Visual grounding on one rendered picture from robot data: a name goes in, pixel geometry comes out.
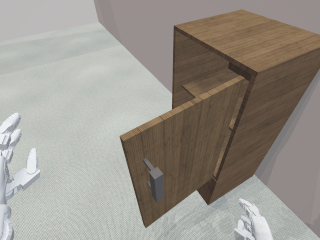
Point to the cupboard door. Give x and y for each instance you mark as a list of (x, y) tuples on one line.
[(184, 143)]

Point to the left robot hand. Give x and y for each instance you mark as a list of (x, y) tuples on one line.
[(26, 176)]

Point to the robot left forearm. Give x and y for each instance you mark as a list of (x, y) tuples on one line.
[(6, 228)]

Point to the handle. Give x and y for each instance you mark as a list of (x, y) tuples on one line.
[(156, 182)]

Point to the right robot hand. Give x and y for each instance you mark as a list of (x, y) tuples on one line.
[(258, 228)]

